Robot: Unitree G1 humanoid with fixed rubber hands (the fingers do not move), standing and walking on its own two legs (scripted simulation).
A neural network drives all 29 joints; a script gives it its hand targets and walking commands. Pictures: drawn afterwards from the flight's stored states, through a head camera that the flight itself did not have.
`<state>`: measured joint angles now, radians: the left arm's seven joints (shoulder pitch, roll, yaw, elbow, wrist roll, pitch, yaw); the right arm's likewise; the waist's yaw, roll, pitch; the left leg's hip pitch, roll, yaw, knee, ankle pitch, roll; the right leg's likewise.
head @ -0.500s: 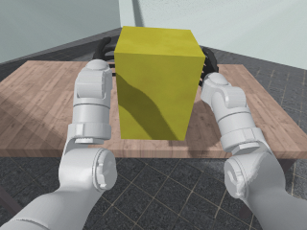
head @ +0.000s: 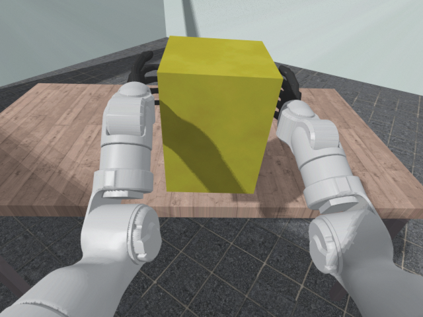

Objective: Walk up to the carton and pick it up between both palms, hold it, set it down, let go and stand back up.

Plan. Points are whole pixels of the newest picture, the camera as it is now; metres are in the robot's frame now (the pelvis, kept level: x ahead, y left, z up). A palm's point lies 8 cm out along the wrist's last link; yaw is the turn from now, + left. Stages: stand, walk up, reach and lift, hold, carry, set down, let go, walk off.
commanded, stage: hold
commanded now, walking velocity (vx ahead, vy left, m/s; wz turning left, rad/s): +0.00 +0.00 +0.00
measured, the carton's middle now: (213, 117) +0.41 -0.01 +0.23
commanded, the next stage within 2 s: set down in 0.56 s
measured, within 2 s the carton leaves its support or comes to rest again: neither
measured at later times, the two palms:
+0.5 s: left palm (138, 93) +0.39 +0.12 +0.29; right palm (288, 108) +0.38 -0.15 +0.26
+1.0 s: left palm (137, 91) +0.42 +0.12 +0.28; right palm (280, 103) +0.40 -0.14 +0.26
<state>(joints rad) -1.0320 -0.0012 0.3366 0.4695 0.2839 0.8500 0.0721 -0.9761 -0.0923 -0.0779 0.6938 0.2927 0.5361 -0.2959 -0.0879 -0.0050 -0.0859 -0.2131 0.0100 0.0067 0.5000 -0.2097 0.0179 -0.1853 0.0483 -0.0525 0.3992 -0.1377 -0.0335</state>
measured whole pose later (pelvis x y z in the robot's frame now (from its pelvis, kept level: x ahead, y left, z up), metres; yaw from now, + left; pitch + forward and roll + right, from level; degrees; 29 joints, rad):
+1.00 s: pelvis +0.01 +0.00 +0.00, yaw +0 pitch -4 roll -2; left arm -1.03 0.00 0.40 0.56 0.32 0.66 0.04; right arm -1.01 -0.01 -0.22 0.80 0.15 0.37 -0.25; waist -0.09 -0.01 -0.08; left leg -0.20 0.01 0.01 0.48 -0.22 0.02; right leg -0.17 0.05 -0.05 0.38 -0.14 -0.03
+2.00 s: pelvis +0.03 +0.01 +0.00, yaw +0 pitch -3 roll -2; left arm -1.00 -0.01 0.40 0.72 0.32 0.37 0.05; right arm -0.96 0.01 -0.29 0.91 0.02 0.09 -0.21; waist -0.09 -0.02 0.05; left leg -0.17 0.01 0.00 0.48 -0.25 0.03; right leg -0.12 0.05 -0.05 0.33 -0.15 -0.03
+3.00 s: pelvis +0.05 +0.01 +0.01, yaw +0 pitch -1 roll -2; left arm -1.00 0.00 0.40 0.95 0.32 0.19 0.07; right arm -0.94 0.08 -0.56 0.96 -0.23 0.03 -0.14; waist -0.09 -0.02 0.04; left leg -0.17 0.01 0.00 0.46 -0.27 0.03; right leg -0.13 0.05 -0.05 0.33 -0.18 -0.02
